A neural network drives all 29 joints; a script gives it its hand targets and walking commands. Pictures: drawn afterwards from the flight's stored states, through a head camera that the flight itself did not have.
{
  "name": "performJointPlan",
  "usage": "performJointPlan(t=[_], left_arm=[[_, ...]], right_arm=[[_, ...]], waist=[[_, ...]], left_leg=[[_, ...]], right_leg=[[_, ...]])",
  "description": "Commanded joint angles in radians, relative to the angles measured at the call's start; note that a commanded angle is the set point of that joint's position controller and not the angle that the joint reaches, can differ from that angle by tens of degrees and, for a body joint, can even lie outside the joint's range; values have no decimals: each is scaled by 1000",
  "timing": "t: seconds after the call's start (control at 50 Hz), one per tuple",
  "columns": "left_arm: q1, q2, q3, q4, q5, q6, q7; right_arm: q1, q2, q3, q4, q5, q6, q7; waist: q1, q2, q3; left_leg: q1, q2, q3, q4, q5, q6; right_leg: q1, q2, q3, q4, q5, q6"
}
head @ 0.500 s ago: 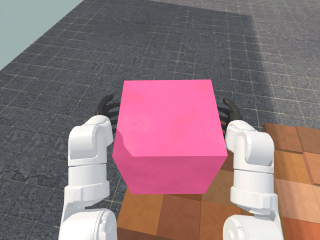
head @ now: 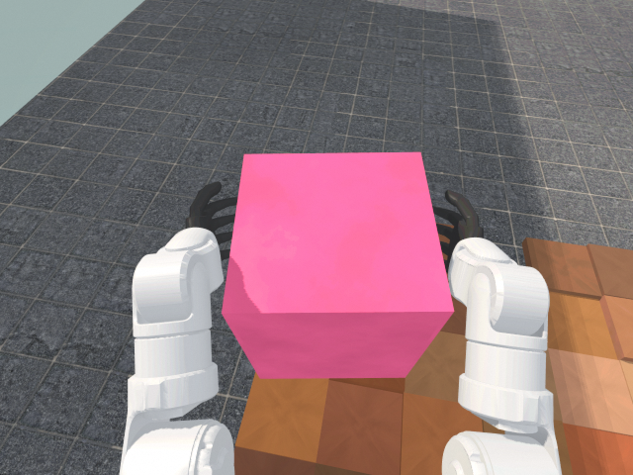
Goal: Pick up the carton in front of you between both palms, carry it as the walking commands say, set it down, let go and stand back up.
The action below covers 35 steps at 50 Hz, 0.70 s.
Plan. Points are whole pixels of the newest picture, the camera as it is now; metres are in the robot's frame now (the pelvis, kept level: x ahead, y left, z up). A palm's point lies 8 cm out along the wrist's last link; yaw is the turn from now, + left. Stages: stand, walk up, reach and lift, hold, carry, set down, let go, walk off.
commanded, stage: carry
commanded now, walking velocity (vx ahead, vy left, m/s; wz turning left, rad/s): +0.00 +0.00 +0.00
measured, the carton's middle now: (332, 276) +0.35 -0.01 +0.04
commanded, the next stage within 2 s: none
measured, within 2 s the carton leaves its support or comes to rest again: neither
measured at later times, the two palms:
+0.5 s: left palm (203, 231) +0.36 +0.15 +0.12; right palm (460, 241) +0.35 -0.15 +0.12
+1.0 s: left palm (213, 221) +0.38 +0.14 +0.11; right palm (457, 227) +0.38 -0.16 +0.11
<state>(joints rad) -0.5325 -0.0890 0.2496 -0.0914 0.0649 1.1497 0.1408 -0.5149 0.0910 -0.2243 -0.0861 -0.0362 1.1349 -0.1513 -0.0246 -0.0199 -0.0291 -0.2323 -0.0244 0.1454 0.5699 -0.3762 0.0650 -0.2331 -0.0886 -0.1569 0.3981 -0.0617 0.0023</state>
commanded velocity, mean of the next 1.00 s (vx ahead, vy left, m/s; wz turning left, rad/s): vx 0.00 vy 0.00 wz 0.00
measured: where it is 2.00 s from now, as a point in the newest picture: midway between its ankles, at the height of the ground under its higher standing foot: outside the picture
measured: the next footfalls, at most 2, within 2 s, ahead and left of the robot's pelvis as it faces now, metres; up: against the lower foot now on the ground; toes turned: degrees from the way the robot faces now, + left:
left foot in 1.40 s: +0.07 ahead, +0.09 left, +0.01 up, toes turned +3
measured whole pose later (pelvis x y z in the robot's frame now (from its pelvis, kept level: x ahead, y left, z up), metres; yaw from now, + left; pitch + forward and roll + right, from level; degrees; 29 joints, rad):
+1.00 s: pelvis +0.04 +0.00 +0.00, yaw +0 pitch +4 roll +1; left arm -0.52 -0.08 0.26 -0.08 0.06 1.14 0.14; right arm -0.53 0.10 -0.22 -0.06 -0.05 1.14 -0.15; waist -0.02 -0.02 -0.03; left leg -0.19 -0.04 0.12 0.60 -0.36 0.08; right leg -0.24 -0.04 -0.14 0.39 -0.08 -0.03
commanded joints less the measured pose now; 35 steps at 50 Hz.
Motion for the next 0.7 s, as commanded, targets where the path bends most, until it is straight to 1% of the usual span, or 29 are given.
performJointPlan(t=[0.0,0.08,0.1,0.12,0.14,0.2,0.22,0.24,0.26,0.28,0.3,0.34,0.36,0.38,0.4,0.42,0.44,0.46,0.48,0.5,0.52,0.54,0.56,0.58,0.6,0.62,0.64,0.66,0.68], left_arm=[[-589,-849,-684,-35,-281,-4,-101],[-595,-852,-681,-31,-279,-4,-100],[-597,-852,-680,-31,-279,-3,-100],[-600,-853,-679,-29,-279,-3,-99],[-601,-852,-677,-26,-278,-2,-99],[-591,-850,-670,-12,-274,-1,-97],[-589,-849,-668,-10,-272,-1,-97],[-591,-850,-666,-10,-272,-1,-97],[-593,-851,-667,-11,-272,-1,-96],[-595,-853,-668,-12,-272,-1,-96],[-597,-854,-669,-15,-273,-2,-96],[-604,-857,-671,-23,-275,-4,-95],[-610,-859,-673,-28,-276,-4,-96],[-616,-860,-674,-31,-277,-3,-96],[-621,-860,-674,-31,-279,-2,-97],[-617,-859,-672,-24,-278,-1,-97],[-601,-855,-668,-13,-276,0,-96],[-586,-852,-665,-5,-273,0,-96],[-583,-849,-663,-5,-271,1,-95],[-590,-849,-664,-9,-272,1,-96],[-594,-852,-667,-12,-275,0,-96],[-598,-857,-672,-17,-278,0,-96],[-603,-862,-678,-25,-281,-2,-96],[-608,-865,-682,-32,-283,-4,-97],[-614,-863,-682,-41,-284,-4,-98],[-618,-863,-685,-49,-286,-5,-99],[-617,-862,-684,-55,-288,-4,-100],[-608,-857,-680,-58,-289,-3,-102],[-594,-848,-669,-56,-287,-2,-104]], right_arm=[[-629,843,673,-71,294,-1,119],[-638,844,668,-66,293,-1,119],[-640,843,667,-65,293,-1,119],[-640,842,665,-63,292,-1,119],[-639,841,664,-61,292,-1,118],[-634,842,663,-54,292,0,117],[-636,844,662,-52,292,0,117],[-640,846,662,-51,293,1,117],[-644,849,661,-51,294,1,118],[-648,851,661,-50,296,1,118],[-650,852,660,-50,297,1,118],[-656,854,661,-53,298,-1,119],[-660,853,660,-56,298,-2,119],[-661,851,659,-58,297,-3,119],[-656,850,660,-57,296,-3,118],[-648,849,661,-55,296,-2,117],[-643,847,663,-54,296,-1,116],[-640,848,664,-52,295,0,116],[-640,851,664,-49,294,1,116],[-644,856,663,-48,294,1,116],[-648,860,662,-49,295,1,117],[-652,861,661,-51,297,2,118],[-651,862,659,-52,298,2,119],[-652,862,660,-54,298,1,119],[-653,860,661,-58,294,0,118],[-659,856,659,-64,293,-1,118],[-666,853,662,-72,293,-4,118],[-667,853,665,-76,294,-6,119],[-660,858,671,-76,296,-6,120]], waist=[[-1,20,-431],[-6,55,-412],[-8,60,-408],[-10,59,-404],[-10,51,-404],[-2,5,-420],[2,-6,-422],[5,-11,-420],[6,-7,-418],[4,5,-416],[1,26,-414],[-8,79,-402],[-13,93,-394],[-16,92,-387],[-17,72,-387],[-14,39,-394],[-4,4,-409],[6,-31,-424],[17,-60,-425],[24,-74,-420],[21,-69,-419],[10,-39,-420],[-1,10,-422],[-9,88,-414],[-25,174,-396],[-42,197,-384],[-45,177,-385],[-31,141,-393],[-14,97,-391]], left_leg=[[138,106,-92,-48,692,-66],[213,120,-101,-35,834,-54],[215,123,-103,-31,847,-51],[205,123,-104,-29,834,-50],[183,119,-102,-27,796,-53],[89,103,-89,-39,633,-73],[74,98,-86,-61,595,-77],[82,95,-84,-81,589,-78],[109,95,-83,-93,619,-77],[150,97,-83,-92,683,-73],[198,104,-86,-79,773,-67],[283,128,-102,-41,959,-45],[293,136,-111,-32,985,-34],[273,136,-112,-22,957,-29],[220,127,-105,-9,880,-34],[141,113,-93,2,767,-48],[49,99,-81,5,636,-66],[-33,88,-72,-32,500,-82],[-70,77,-69,-91,403,-86],[-46,69,-65,-139,386,-85],[22,61,-58,-168,450,-82],[119,63,-55,-179,580,-78],[234,79,-61,-158,780,-67],[368,112,-87,-107,1038,-42],[502,165,-147,-58,1268,13],[564,194,-183,-27,1306,67],[542,196,-187,-3,1201,88],[448,176,-152,15,1029,75],[318,142,-102,44,842,52]], right_leg=[[209,-42,32,76,557,-28],[131,-2,2,42,391,-2],[130,4,-2,26,369,3],[144,4,-1,13,377,5],[172,-3,5,8,419,3],[278,-57,40,58,633,-24],[292,-68,48,75,669,-33],[284,-70,50,85,669,-37],[257,-64,46,91,639,-36],[216,-50,35,95,583,-29],[166,-30,18,93,497,-18],[72,23,-17,37,277,11],[63,38,-23,-4,217,19],[91,40,-21,-37,232,21],[154,29,-12,-51,327,18],[243,1,6,-38,482,7],[341,-42,33,8,657,-12],[426,-88,67,67,813,-41],[460,-111,85,96,882,-63],[442,-115,87,111,882,-71],[385,-102,76,126,839,-67],[295,-77,54,146,744,-55],[177,-38,20,166,566,-33],[18,19,-21,154,239,-7],[-154,75,-38,109,-144,14],[-238,75,-15,49,-241,21],[-209,66,5,-18,-173,19],[-91,59,10,-97,4,13],[56,63,0,-177,198,10]])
